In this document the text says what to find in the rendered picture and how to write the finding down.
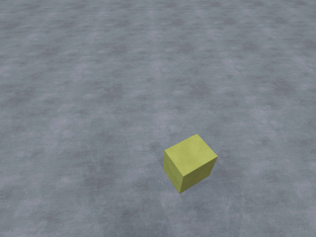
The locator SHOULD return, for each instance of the carton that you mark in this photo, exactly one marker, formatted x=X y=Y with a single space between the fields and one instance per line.
x=188 y=162

